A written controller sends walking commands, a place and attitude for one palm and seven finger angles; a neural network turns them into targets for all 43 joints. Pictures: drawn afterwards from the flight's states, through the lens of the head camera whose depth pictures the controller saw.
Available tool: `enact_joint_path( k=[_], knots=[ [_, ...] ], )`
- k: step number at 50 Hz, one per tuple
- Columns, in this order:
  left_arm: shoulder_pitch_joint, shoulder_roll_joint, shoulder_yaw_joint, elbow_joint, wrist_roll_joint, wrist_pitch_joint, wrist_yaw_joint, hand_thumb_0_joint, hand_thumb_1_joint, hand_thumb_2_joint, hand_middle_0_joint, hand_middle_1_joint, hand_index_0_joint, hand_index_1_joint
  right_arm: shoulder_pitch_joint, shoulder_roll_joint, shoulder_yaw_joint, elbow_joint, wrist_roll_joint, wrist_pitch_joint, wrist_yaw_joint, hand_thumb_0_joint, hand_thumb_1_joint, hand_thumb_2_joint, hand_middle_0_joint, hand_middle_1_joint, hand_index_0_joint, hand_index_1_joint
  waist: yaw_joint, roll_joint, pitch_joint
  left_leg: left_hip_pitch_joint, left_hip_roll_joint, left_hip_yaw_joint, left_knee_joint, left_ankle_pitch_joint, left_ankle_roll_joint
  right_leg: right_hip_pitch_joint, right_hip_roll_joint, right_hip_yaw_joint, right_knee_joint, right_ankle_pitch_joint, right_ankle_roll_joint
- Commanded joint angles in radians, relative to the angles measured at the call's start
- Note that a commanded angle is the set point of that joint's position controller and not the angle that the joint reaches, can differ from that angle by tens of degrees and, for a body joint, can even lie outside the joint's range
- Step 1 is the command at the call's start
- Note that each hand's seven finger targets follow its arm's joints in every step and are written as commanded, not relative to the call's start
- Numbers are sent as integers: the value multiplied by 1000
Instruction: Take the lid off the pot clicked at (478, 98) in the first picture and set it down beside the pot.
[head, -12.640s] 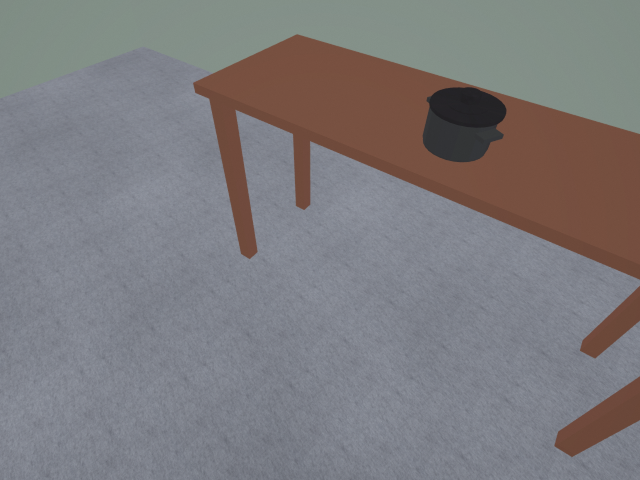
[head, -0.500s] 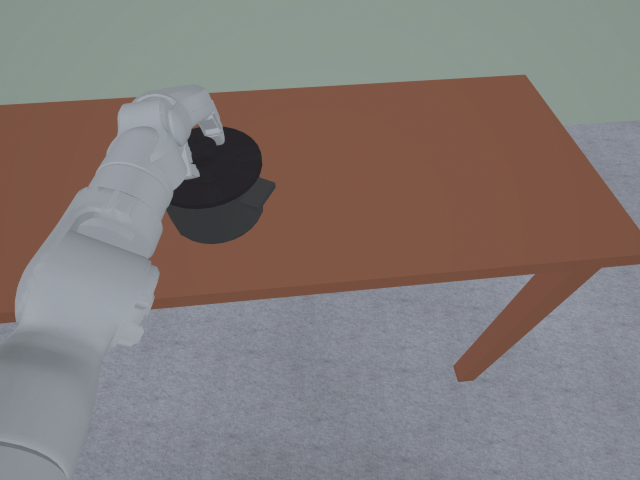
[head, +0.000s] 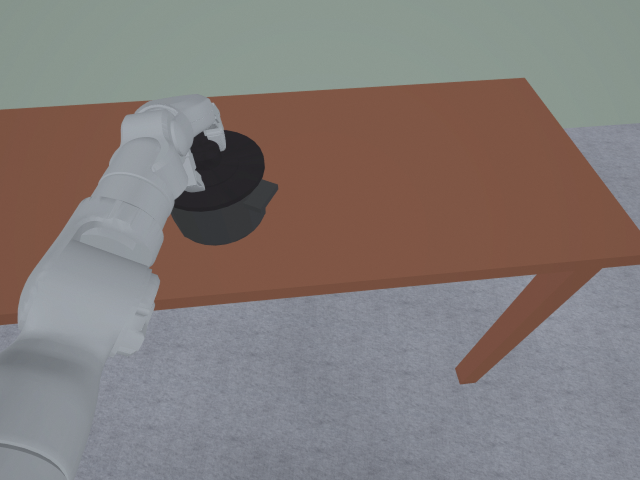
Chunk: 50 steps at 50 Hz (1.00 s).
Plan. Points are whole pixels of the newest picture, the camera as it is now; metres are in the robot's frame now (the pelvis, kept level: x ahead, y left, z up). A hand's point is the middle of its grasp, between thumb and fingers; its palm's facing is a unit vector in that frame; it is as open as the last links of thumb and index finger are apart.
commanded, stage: close the fingers and squeeze the knob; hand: left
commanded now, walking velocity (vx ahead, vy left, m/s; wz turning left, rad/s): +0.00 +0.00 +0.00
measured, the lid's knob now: (204, 155) +0.53 +0.12 +0.10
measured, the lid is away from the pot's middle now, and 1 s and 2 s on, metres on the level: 0.00 0.01 0.02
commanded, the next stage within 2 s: lift the lid straight up in 1.44 s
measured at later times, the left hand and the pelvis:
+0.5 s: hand (197, 158) +0.50 +0.12 +0.13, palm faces -0.40 -0.08 -0.91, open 7.6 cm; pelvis +0.00 +0.00 +0.00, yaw +0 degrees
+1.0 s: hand (197, 156) +0.50 +0.12 +0.13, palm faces -0.40 -0.09 -0.91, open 7.0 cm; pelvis +0.00 -0.01 +0.00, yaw +0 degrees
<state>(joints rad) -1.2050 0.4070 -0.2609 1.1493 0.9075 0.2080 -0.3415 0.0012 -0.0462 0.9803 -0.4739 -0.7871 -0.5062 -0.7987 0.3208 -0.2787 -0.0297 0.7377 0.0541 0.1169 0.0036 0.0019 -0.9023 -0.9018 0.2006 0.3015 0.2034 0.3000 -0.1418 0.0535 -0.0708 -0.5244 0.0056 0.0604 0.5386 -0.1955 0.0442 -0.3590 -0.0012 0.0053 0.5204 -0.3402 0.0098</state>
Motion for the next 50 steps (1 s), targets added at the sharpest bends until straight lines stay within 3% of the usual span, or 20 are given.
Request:
enact_joint_path(
  k=[1, 4, 6, 7, 10, 12, 15, 21, 27, 30, 33, 34, 35, 36, 37, 38, 41, 44, 48, 50],
  knots=[
    [-541, 205, 64, -156, 7, -1, 33, 0, 60, 915, -496, -984, -496, -984, 71, -168, -55, -63, 0, -23, -14, 0, -900, -900, 200, 300, 200, 300, -23, -76, -370, 451, -34, -47, 6, 229, 47, -100, 67, -43, -74, 394, -42],
    [-524, 241, 88, -162, 11, -9, 34, 0, 91, 909, -513, -1009, -513, -1009, 68, -166, -51, -73, -2, -24, -18, 0, -900, -900, 200, 300, 200, 300, -16, -59, -406, 459, -39, -45, 9, 262, 48, -68, 63, -37, -69, 437, -44],
    [-533, 155, 18, -161, 15, -5, 32, 0, 112, 903, -525, -1023, -525, -1023, 66, -160, -52, -70, 1, -25, -14, 0, -900, -900, 200, 300, 200, 300, -27, -37, -391, 481, -36, -52, 10, 267, 44, -114, 69, -47, -68, 406, -45],
    [-545, 149, 20, -180, 14, -4, 31, 0, 123, 900, -532, -1030, -532, -1030, 69, -163, -57, -67, -1, -26, -12, 0, -900, -900, 200, 300, 200, 300, -26, -41, -378, 485, -32, -52, 13, 267, 45, -122, 70, -49, -72, 410, -44],
    [-514, 222, 81, -178, 18, -13, 36, 0, 157, 887, -552, -1048, -552, -1048, 73, -165, -56, -74, -5, -26, -13, 0, -900, -900, 200, 300, 200, 300, -14, -32, -416, 494, -37, -53, 16, 298, 46, -86, 69, -41, -68, 439, -47],
    [-500, 197, 58, -139, 9, -2, 35, 0, 180, 876, -567, -1058, -567, -1058, 66, -167, -52, -70, 2, -21, -15, 0, -900, -900, 200, 300, 200, 300, -22, -74, -369, 450, -34, -47, 3, 247, 44, -97, 68, -45, -73, 404, -43],
    [-558, 121, -8, -149, 7, 7, 35, 0, 216, 857, -591, -1070, -591, -1070, 65, -167, -53, -57, 3, -22, -11, 0, -900, -900, 200, 300, 200, 300, -35, -31, -356, 479, -30, -58, 0, 240, 41, -151, 71, -54, -72, 363, -45],
    [-553, 165, 44, -183, 10, 2, 35, 0, 293, 806, -642, -1086, -642, -1086, 75, -163, -59, -65, -5, -28, -9, 0, -900, -900, 200, 300, 200, 300, -21, -35, -448, 517, -33, -61, 17, 312, 43, -102, 70, -46, -60, 434, -48],
    [-545, 153, 28, -110, 8, 21, 42, 0, 378, 736, -700, -1089, -700, -1089, 76, -171, -53, -47, 1, -25, -16, 0, -900, -900, 200, 300, 200, 300, -35, -101, -351, 435, -34, -41, 5, 236, 48, -116, 70, -45, -74, 407, -39],
    [-541, 197, 58, -113, 10, 17, 41, 0, 423, 692, -731, -1086, -731, -1086, 69, -170, -47, -56, -1, -26, -17, 0, -900, -900, 200, 300, 200, 300, -24, -65, -372, 432, -41, -41, 7, 249, 47, -89, 65, -36, -66, 430, -43],
    [-539, 167, 40, -155, 8, 3, 31, 0, 472, 640, -763, -1080, -763, -1080, 67, -164, -51, -66, -3, -27, -18, 0, -900, -900, 200, 300, 200, 300, -23, -47, -409, 462, -36, -42, 15, 296, 47, -84, 62, -36, -62, 469, -46],
    [-527, 194, 61, -158, 17, 1, 32, 0, 489, 621, -774, -1077, -774, -1077, 71, -165, -52, -66, -6, -27, -16, 0, -900, -900, 200, 300, 200, 300, -18, -48, -418, 475, -38, -43, 23, 306, 48, -77, 65, -36, -59, 480, -44],
    [-522, 167, 35, -158, 17, 1, 29, 0, 506, 601, -785, -1074, -785, -1074, 68, -163, -51, -68, -5, -25, -15, 0, -900, -900, 200, 300, 200, 300, -24, -45, -416, 474, -40, -39, 23, 311, 47, -81, 66, -36, -60, 485, -43],
    [-502, 208, 72, -140, 19, 1, 32, 0, 524, 579, -796, -1070, -796, -1070, 74, -166, -52, -65, -4, -23, -16, 0, -900, -900, 200, 300, 200, 300, -18, -71, -406, 460, -38, -38, 23, 302, 48, -69, 67, -36, -63, 486, -42],
    [-492, 184, 45, -120, 19, 6, 31, 0, 543, 557, -807, -1066, -807, -1066, 65, -166, -49, -68, 2, -21, -17, 0, -900, -900, 200, 300, 200, 300, -26, -91, -378, 434, -38, -32, 16, 278, 46, -75, 67, -35, -66, 470, -39],
    [-514, 150, 26, -146, 5, 0, 25, 0, 562, 532, -819, -1062, -819, -1062, 64, -165, -51, -67, 1, -21, -18, 0, -900, -900, 200, 300, 200, 300, -26, -88, -393, 441, -36, -33, 17, 293, 49, -71, 63, -36, -64, 488, -41],
    [-515, 182, 48, -155, 12, 8, 31, 0, 625, 446, -854, -1048, -854, -1048, 64, -167, -53, -68, 0, -20, -15, 0, -900, -900, 200, 300, 200, 300, -22, -61, -391, 459, -39, -33, 18, 285, 48, -78, 66, -35, -66, 473, -40],
    [-503, 206, 65, -137, 8, 9, 27, 0, 551, 560, -782, -1046, -790, -1044, 62, -169, -49, -66, 0, -17, -17, 0, -900, -900, 200, 300, 200, 300, -19, -80, -373, 429, -40, -29, 14, 266, 50, -62, 63, -33, -67, 479, -39],
    [-491, 168, 39, -174, 4, -4, 20, 0, 544, 607, -754, -1040, -769, -1034, 57, -164, -52, -79, 1, -15, -16, 0, -900, -900, 200, 300, 200, 300, -19, -71, -408, 462, -38, -30, 21, 323, 51, -57, 62, -33, -64, 517, -42],
    [-509, 177, 35, -173, 13, 1, 23, 0, 557, 617, -752, -1039, -770, -1030, 51, -169, -50, -73, 4, -10, -14, 0, -900, -900, 200, 300, 200, 300, -21, -67, -378, 449, -36, -31, 15, 285, 46, -71, 65, -36, -64, 483, -39]
  ],
)
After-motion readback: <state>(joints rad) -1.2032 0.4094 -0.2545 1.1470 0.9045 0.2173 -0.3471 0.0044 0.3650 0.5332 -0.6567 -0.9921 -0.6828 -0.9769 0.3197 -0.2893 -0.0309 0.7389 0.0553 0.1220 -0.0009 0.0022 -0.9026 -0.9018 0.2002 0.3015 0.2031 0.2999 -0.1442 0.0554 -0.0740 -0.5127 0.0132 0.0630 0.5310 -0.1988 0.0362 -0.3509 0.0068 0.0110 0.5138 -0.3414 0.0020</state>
